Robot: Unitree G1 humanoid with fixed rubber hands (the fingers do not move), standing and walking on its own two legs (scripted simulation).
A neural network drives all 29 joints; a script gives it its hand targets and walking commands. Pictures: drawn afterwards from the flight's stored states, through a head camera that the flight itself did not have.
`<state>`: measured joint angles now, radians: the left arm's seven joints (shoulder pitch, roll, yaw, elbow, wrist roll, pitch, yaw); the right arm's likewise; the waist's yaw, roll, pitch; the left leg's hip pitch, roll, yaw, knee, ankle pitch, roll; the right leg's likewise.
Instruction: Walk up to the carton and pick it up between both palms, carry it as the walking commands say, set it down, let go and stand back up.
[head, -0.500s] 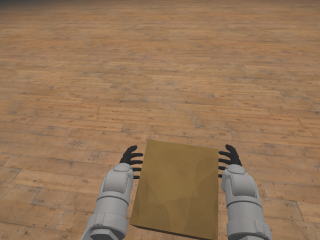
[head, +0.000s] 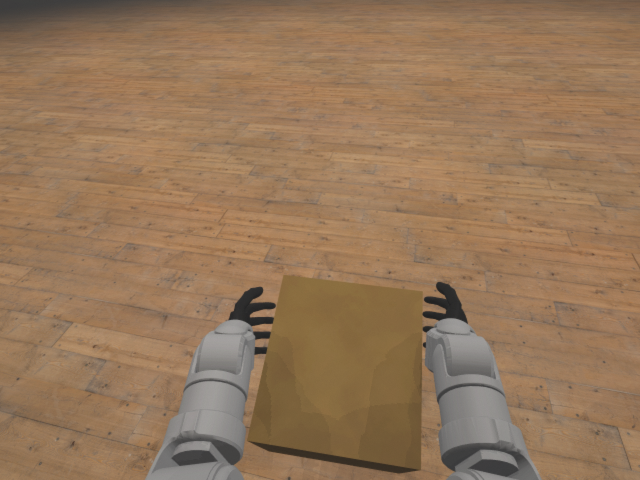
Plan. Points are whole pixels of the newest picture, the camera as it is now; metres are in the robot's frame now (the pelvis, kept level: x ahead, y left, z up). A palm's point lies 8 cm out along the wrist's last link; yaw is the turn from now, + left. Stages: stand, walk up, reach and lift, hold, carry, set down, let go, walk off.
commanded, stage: reach and lift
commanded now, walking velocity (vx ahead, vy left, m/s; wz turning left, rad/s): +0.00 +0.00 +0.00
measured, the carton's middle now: (341, 375) +0.30 -0.01 -0.05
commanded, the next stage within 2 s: hold in 1.16 s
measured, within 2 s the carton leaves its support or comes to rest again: neither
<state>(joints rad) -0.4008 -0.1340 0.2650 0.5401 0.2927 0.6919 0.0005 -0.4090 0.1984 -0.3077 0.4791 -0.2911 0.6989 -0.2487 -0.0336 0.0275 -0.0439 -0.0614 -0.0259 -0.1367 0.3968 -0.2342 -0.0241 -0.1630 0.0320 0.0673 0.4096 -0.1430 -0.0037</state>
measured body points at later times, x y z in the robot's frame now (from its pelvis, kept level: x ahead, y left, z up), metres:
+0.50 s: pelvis +0.00 +0.01 +0.00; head -0.07 -0.01 +0.44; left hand +0.30 +0.14 +0.03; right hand +0.30 -0.15 +0.04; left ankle +0.00 +0.14 -0.74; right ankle +0.06 -0.11 -0.74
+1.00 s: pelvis -0.01 +0.00 +0.00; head -0.08 -0.02 +0.44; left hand +0.28 +0.14 +0.03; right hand +0.30 -0.15 +0.04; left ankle +0.00 +0.14 -0.74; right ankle +0.06 -0.11 -0.74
